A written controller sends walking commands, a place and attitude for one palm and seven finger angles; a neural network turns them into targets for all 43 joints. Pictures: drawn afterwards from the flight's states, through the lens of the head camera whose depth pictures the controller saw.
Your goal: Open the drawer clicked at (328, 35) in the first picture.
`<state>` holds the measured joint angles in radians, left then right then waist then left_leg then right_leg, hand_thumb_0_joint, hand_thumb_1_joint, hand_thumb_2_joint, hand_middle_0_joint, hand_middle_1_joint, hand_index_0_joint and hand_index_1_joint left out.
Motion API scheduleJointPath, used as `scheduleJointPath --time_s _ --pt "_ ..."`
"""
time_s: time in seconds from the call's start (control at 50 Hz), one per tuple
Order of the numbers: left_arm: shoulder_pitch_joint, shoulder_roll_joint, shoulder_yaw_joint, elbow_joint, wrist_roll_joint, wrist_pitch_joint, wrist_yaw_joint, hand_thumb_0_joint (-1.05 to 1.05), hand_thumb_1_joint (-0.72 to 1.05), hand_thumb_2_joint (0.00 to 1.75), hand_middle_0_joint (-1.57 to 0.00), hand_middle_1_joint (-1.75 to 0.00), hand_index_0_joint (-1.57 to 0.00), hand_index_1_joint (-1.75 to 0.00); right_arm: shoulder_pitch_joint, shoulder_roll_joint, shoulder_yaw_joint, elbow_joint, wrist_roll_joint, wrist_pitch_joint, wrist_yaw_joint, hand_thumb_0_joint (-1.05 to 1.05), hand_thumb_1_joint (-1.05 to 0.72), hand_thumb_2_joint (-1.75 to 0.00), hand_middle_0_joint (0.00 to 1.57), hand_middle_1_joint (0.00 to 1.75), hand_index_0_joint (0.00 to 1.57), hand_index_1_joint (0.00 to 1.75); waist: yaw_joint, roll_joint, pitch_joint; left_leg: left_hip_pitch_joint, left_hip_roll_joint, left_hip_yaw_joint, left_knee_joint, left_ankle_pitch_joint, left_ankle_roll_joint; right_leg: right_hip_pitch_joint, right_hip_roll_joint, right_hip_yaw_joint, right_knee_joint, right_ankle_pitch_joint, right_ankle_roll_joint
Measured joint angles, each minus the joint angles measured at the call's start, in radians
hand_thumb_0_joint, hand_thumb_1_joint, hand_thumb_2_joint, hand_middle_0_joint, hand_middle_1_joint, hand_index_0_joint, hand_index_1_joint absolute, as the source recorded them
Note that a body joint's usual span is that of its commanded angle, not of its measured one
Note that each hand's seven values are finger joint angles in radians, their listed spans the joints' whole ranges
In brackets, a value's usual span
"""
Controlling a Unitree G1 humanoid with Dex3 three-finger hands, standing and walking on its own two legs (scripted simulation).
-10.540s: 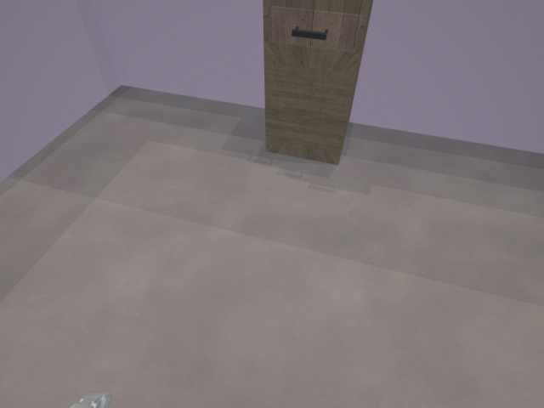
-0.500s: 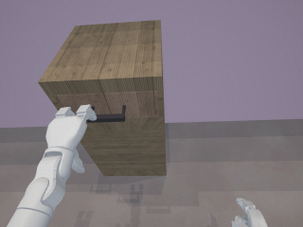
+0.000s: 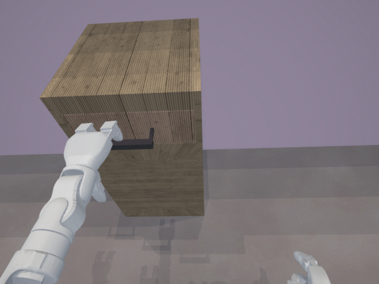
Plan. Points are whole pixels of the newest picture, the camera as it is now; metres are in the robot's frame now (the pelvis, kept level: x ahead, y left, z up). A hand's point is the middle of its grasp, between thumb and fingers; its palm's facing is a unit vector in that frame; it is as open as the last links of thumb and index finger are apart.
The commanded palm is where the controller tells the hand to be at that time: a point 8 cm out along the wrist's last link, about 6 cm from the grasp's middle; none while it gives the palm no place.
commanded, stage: move the hooked fingers above the handle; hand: left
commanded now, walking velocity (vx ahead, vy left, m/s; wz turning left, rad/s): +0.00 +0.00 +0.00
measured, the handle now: (130, 138) +0.51 +0.24 -0.05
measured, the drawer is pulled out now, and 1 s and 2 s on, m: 0.00 0.00 0.00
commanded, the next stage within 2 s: lower the fingers behind the handle in 1.80 s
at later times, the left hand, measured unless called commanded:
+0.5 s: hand (109, 151) +0.39 +0.24 +0.04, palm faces -0.03 -0.03 -1.00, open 13.8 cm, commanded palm +0.38 +0.25 +0.10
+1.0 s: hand (119, 142) +0.44 +0.24 +0.02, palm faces -0.05 -0.01 -1.00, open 13.8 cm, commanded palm +0.43 +0.24 +0.07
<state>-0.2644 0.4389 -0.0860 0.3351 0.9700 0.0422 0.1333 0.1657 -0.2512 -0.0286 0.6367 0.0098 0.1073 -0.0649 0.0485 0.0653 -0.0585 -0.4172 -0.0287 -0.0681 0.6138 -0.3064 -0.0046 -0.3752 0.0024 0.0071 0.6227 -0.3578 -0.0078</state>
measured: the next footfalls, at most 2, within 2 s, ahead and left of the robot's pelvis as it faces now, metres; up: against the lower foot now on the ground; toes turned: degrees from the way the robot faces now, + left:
none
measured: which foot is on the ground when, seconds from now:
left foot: down 0.00-1.00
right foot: down 0.00-1.00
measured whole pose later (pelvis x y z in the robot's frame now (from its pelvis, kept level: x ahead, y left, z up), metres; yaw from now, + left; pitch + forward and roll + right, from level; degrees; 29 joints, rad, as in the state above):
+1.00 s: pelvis +0.00 +0.01 -0.01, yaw -2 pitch +15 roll -1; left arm -0.62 0.46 -0.03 0.89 1.06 -0.03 0.28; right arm 0.31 -0.26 -0.07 0.69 0.00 0.14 -0.05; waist -0.05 0.06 -0.12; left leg -0.64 -0.01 -0.05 0.74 -0.35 0.00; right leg -0.60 0.02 0.03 0.72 -0.38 0.00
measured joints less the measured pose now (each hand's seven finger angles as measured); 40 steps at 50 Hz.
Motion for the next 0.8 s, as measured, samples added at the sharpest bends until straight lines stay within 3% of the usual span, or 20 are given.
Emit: scheduleJointPath --time_s 0.42,0.8 --pt "-0.116 -0.014 -0.008 0.182 0.034 0.009 0.062 0.00 -0.49 0.30 -0.32 -1.20 -0.32 -1.20 0.072 0.003 -0.020 0.022 0.003 0.017 0.012 0.01 -0.90 -0.90 0.20 0.30 0.20 0.30 -0.035 -0.005 -0.026 -0.073 -0.004 0.022 0.045 -0.023 0.017 -0.072 -0.004 0.021 0.028 -0.009 0.016" --pt "-0.284 0.002 0.025 0.429 0.075 -0.061 0.106 0.00 -0.49 0.30 -0.32 -1.20 -0.32 -1.20 0.116 -0.003 -0.037 0.029 -0.005 0.023 0.016 0.01 -0.90 -0.90 0.20 0.30 0.20 0.30 -0.068 -0.006 -0.056 -0.171 0.008 0.019 0.098 -0.039 0.010 -0.167 0.010 0.018 0.074 -0.020 0.010"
